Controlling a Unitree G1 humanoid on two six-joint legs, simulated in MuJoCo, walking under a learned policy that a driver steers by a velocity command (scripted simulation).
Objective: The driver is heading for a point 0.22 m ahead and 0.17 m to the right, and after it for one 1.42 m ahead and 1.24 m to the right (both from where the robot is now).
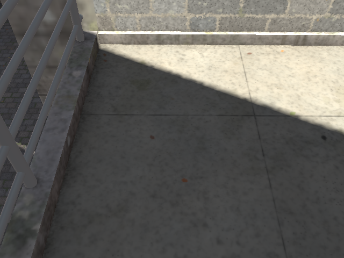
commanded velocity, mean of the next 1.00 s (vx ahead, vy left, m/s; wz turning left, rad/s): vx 0.17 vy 0.00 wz -0.58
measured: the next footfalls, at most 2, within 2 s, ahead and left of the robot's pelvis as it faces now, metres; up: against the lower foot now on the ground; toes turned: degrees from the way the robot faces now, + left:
right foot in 0.34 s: +0.30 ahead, -0.15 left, +0.00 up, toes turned -13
left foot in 0.84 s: +0.36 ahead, +0.04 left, +0.00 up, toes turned -33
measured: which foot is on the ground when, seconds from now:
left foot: down 0.00-0.34, up 0.36-0.82, down 0.84-1.00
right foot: up 0.00-0.32, down 0.34-0.86, up 0.88-1.00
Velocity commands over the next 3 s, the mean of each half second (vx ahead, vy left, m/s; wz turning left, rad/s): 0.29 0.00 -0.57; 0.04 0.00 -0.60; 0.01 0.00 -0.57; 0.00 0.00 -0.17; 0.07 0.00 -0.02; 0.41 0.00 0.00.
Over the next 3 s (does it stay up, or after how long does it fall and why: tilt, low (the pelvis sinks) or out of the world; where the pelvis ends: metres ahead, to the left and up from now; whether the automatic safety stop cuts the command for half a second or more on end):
stays up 0.41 -0.24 -0.03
